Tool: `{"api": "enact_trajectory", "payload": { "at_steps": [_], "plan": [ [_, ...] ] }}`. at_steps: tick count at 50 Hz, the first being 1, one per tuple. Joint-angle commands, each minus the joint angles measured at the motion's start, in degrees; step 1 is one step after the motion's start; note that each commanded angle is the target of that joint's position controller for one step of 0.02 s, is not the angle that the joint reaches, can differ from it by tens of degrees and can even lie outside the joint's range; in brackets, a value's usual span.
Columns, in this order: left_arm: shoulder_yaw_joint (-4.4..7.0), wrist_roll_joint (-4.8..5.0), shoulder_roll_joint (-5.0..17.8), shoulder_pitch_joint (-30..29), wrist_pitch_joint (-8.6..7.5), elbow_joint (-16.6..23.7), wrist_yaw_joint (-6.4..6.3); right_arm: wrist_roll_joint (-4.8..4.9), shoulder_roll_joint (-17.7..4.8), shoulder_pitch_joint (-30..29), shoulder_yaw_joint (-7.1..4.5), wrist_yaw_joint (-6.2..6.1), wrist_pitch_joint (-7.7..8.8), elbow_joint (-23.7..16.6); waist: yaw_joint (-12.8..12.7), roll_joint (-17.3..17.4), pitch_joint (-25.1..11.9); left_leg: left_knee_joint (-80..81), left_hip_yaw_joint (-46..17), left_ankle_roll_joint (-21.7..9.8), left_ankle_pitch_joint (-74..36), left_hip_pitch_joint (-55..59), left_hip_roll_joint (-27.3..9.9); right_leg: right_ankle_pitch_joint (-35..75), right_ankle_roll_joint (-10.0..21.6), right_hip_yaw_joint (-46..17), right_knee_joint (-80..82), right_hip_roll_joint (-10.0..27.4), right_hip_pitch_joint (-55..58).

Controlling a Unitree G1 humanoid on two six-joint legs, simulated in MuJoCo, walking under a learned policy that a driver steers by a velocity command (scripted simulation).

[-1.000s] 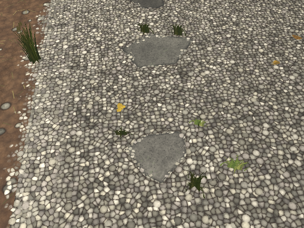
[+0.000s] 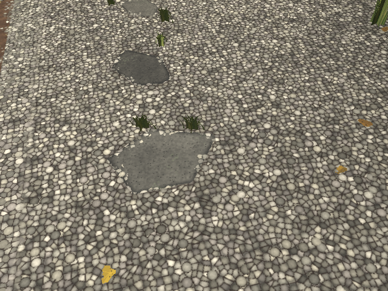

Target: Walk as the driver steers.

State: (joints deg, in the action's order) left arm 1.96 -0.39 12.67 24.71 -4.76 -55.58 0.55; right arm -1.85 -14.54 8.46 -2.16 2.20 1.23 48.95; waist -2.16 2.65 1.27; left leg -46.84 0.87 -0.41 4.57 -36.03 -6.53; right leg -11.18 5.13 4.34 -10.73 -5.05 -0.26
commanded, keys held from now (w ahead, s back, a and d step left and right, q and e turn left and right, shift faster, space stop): w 0.42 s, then w+q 0.30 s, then q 0.28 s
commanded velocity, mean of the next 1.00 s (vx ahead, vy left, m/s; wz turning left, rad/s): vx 0.44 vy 0.00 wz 0.22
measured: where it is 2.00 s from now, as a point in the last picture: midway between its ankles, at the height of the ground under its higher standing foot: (203, 273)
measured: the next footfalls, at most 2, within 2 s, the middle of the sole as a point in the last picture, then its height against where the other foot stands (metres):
left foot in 0.20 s outside the picture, level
right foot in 0.74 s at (233, 269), level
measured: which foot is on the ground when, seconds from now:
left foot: up 0.00-0.18, down 0.20-0.76, up 0.78-1.00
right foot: down 0.00-0.22, up 0.24-0.72, down 0.74-1.00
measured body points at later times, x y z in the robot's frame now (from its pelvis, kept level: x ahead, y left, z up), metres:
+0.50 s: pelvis +0.27 +0.06 +0.00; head +0.28 +0.07 +0.45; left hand +0.37 +0.31 -0.14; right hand +0.25 -0.20 -0.14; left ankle +0.24 +0.12 -0.75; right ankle +0.37 -0.10 -0.68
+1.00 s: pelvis +0.49 +0.02 +0.00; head +0.54 +0.01 +0.45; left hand +0.50 +0.29 -0.13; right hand +0.65 -0.22 -0.14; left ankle +0.49 +0.15 -0.67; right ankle +0.54 -0.06 -0.75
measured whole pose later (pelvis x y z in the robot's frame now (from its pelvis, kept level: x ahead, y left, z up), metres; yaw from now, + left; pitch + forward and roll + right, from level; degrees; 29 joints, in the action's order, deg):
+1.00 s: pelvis +0.49 +0.02 +0.00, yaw +16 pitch +0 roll +0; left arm 2.3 -1.1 13.0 13.7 -4.3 -50.6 -1.4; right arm -1.6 -16.2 11.1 -5.3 0.9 -1.3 49.7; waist 0.4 2.2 4.6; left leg -60.1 0.7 -1.0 17.1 -32.7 -0.9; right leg -10.2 3.0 10.5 -22.3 1.9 -12.3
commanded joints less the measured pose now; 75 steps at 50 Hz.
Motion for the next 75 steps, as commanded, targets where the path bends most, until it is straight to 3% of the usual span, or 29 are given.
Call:
{"api": "enact_trajectory", "payload": {
  "at_steps": [1,6,9,10,11,12,13,14,16,21,32,36,37,38,39,40,41,43,49,54,59,60,61,62,63,65,67,70,75],
  "plan": [
    [1.39,-0.09,7.7,1.8,-0.83,1.3,-0.24,0.26,-1.8,-6.8,0.26,-0.01,0.78,-4.8,-0.3,-5.9,3.9,6.7,2.3,-0.1,-4.4,-0.5,1.3,19.3,6.2,-7.3,4.4,15.2,-1.7],
    [1.53,-0.81,8.5,3.6,-0.36,-1.0,-1.02,0.32,-3.0,-10.5,0.11,-0.36,1.43,-6.6,-0.3,-6.4,4.8,13.4,3.0,-3.2,0.3,1.4,3.3,27.8,5.6,-7.1,0.1,18.1,5.9],
    [1.79,-0.86,9.6,0.8,0.04,-1.4,-1.26,-0.01,-4.6,2.1,-1.08,-1.38,2.39,-2.6,5.9,-6.0,-1.7,19.1,5.3,-6.5,4.0,19.0,8.1,46.3,3.4,-4.3,-15.8,16.4,5.6],
    [1.41,-0.61,8.7,0.6,0.06,-1.1,-1.23,-0.88,-7.0,12.4,-2.09,-2.02,3.0,0.8,9.6,-4.1,-7.7,20.0,2.4,-8.5,3.1,33.4,5.6,39.3,2.2,-2.5,-28.1,13.8,-1.7],
    [0.2,1.01,4.3,3.2,-0.09,1.2,-0.84,-2.21,-12.9,20.5,-3.67,-2.67,3.24,1.9,10.4,5.4,-15.6,22.1,-18.9,-13.3,10.2,50.1,-10.4,15.1,-0.2,1.0,-48.5,7.7,-18.9],
    [0.89,0.9,5.1,6.0,-0.1,0.6,-0.71,-0.41,-14.3,19.8,-4.18,-2.07,2.41,2.3,8.2,11.8,-19.4,30.5,-40.3,-18.0,9.2,54.2,-18.0,-18.7,-0.5,-3.8,-62.0,-0.4,-30.7],
    [1.76,-0.26,8.0,1.6,0.22,1.1,-0.87,1.12,-11.5,13.2,-3.66,-1.8,2.04,1.4,6.0,4.0,-10.7,31.0,-32.9,-16.6,12.1,46.8,-15.5,-15.0,0.2,-8.3,-64.7,4.1,-35.0],
    [1.54,-0.42,6.9,-2.2,-0.06,1.9,-0.49,1.28,-7.4,8.5,-2.61,-1.63,2.27,0.6,4.8,0.4,-4.1,32.9,-25.6,-15.4,10.9,38.5,-13.3,-10.4,0.3,-7.9,-62.4,6.4,-35.2],
    [1.35,-1.2,5.0,-3.5,0.67,2.0,-0.04,1.16,-3.5,5.9,-1.44,-1.75,3.03,1.6,1.6,0.7,0.7,36.6,-16.1,-11.7,4.7,28.9,-8.0,-6.2,-0.3,-7.2,-55.2,9.8,-30.7],
    [1.11,-1.75,3.4,-7.6,2.7,2.9,1.17,1.47,-4.8,11.1,-1.62,-1.82,4.67,5.0,0.5,0.4,1.8,40.5,-8.5,-11.9,-3.3,27.4,-5.3,0.3,-3.0,-4.7,-49.0,11.3,-32.6],
    [0.22,-0.76,3.8,-28.7,1.69,11.1,0.74,0.92,-5.8,20.2,-1.79,-2.62,3.5,8.0,5.8,1.7,3.6,34.4,-10.5,-11.8,-16.4,36.8,-4.0,8.7,-5.6,-2.6,-23.8,8.1,-34.2],
    [1.56,-0.68,7.0,-16.6,-0.01,8.7,-0.23,0.84,-7.7,15.7,-2.74,-2.79,3.18,6.7,-0.7,1.0,-1.5,20.8,-10.9,-8.8,-25.4,34.4,-2.5,2.9,-2.7,-2.3,-15.4,5.0,-14.9],
    [2.58,-1.94,9.7,-7.6,-0.95,6.5,-1.08,1.47,-6.2,15.2,-2.5,-2.59,3.3,6.0,-4.0,-2.5,-7.1,7.8,-8.1,-7.2,-21.3,28.3,1.6,4.8,-0.7,-6.0,-13.9,9.2,-1.8],
    [3.77,-3.62,15.2,-0.3,-1.35,7.0,-1.98,3.19,-1.4,16.9,-1.46,-2.8,3.3,3.1,-4.9,-10.9,-16.7,-11.0,-3.2,-4.9,1.5,15.2,7.8,8.0,2.4,-23.2,-13.4,26.2,13.7],
    [4.25,-2.27,16.8,-3.4,-0.15,7.5,-1.7,3.52,-1.5,21.6,-1.9,-3.37,2.68,2.5,-1.3,-19.8,-21.0,-21.6,-2.0,-4.3,28.2,5.0,12.9,20.5,7.9,-39.3,-8.7,33.8,16.4],
    [3.06,-1.33,11.2,-7.9,0.47,8.8,-1.45,2.15,-5.0,20.6,-2.84,-3.84,1.54,4.3,0.9,-9.6,-14.2,-25.4,-4.7,-4.4,25.8,3.7,8.3,23.6,7.6,-31.6,-10.0,31.2,9.4],
    [1.86,-0.83,6.8,-11.1,0.31,9.1,-1.42,1.52,-4.1,17.3,-2.95,-3.41,1.13,4.2,1.4,-5.4,-7.4,-24.7,-4.3,-3.7,22.7,3.9,6.7,29.2,6.7,-22.3,-9.8,28.0,2.0],
    [0.91,-0.77,4.1,-12.7,0.07,8.7,-1.89,0.49,-2.5,14.8,-3.22,-2.58,-0.14,3.4,3.3,-7.8,-2.9,-20.3,-3.7,-2.3,19.2,6.0,4.0,34.1,4.0,-11.6,-7.5,23.2,-6.1],
    [1.61,-0.66,6.7,-12.2,-0.28,8.3,-2.15,0.17,-1.4,9.1,-2.95,-0.9,-3.14,-0.6,4.8,-9.7,-2.8,-12.9,-0.8,-0.1,10.4,5.1,4.2,37.3,5.4,-0.7,-5.6,22.2,-9.6],
    [2.36,-0.59,8.9,-11.6,0.93,8.2,-1.99,0.22,-1.3,2.2,-1.9,0.42,-3.43,-4.3,3.0,-10.2,-3.3,2.3,3.1,-1.0,4.3,12.6,4.8,31.2,4.3,5.2,-7.7,21.7,-10.8],
    [3.37,-0.6,10.8,-9.5,3.23,7.4,-1.75,-0.2,-3.0,1.7,-2.3,-0.06,-2.8,-6.1,2.2,-9.4,-3.0,14.7,3.1,-3.5,10.1,17.8,6.3,22.0,2.5,3.5,-16.3,23.5,-8.3],
    [3.35,-0.98,10.3,-7.4,3.96,6.7,-1.72,-0.59,-3.9,4.1,-2.53,-0.43,-1.79,-5.4,3.2,-5.2,-4.6,21.4,1.5,-4.3,3.6,23.7,6.4,16.1,0.1,4.7,-22.6,21.5,-9.9],
    [2.62,-1.27,7.5,-3.7,4.44,7.4,-1.5,-1.29,-9.2,6.9,-3.66,-1.23,-0.73,-5.3,3.2,6.7,-8.5,25.6,-11.3,-6.5,-12.4,32.1,-4.5,1.1,-3.2,7.9,-35.0,17.0,-16.0],
    [1.37,-0.28,3.5,-4.8,5.23,10.0,-1.61,0.26,-13.8,7.3,-4.52,-1.75,-1.0,-6.0,4.1,16.3,-10.3,28.0,-27.4,-17.2,-28.3,35.4,-17.8,-27.8,-5.7,6.3,-45.2,6.5,-27.6],
    [2.07,-0.71,7.0,-8.2,6.55,9.2,-1.91,1.67,-10.2,10.1,-3.89,-2.22,-1.34,-4.5,5.8,5.4,-11.3,27.3,-23.0,-18.9,-26.4,34.4,-15.8,-26.5,-6.0,-1.5,-50.6,8.1,-26.7],
    [1.79,0.09,5.1,-10.1,6.83,8.8,-1.82,0.83,-5.5,3.0,-1.99,-3.13,-1.85,-4.7,2.6,3.8,-4.5,29.4,-14.6,-15.3,-19.6,28.1,-9.4,-19.4,-5.7,-4.2,-48.7,9.1,-27.3],
    [2.19,-1.19,6.4,-7.7,6.94,6.9,-1.85,1.0,-3.5,-1.4,-1.18,-3.71,-1.8,-5.3,0.7,4.8,-4.1,29.8,-10.0,-12.7,-20.8,26.2,-5.6,-14.4,-5.7,-3.6,-46.6,8.3,-24.0],
    [1.91,-0.62,4.8,-6.6,7.54,5.6,-1.88,0.9,-4.0,-0.4,-0.85,-3.42,-1.06,-3.9,0.7,2.1,-5.8,30.0,-8.9,-12.4,-18.1,26.3,-5.4,-13.9,-6.0,-3.8,-40.8,7.4,-20.1],
    [1.49,-0.28,4.2,-8.3,7.95,4.8,-2.56,0.29,-5.0,0.0,-0.77,-3.28,-1.42,-1.3,2.3,4.6,-3.8,32.1,-11.8,-11.9,0.8,23.6,-5.1,-12.4,-5.3,-3.2,-27.5,6.1,-14.7]
  ]
}}
Velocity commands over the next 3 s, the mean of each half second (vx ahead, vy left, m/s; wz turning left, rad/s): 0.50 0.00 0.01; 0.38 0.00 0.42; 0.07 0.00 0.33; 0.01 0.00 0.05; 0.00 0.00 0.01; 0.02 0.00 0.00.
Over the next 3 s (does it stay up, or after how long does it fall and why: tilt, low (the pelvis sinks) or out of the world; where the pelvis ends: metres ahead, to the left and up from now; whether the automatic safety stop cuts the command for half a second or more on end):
stays up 0.58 0.05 -0.01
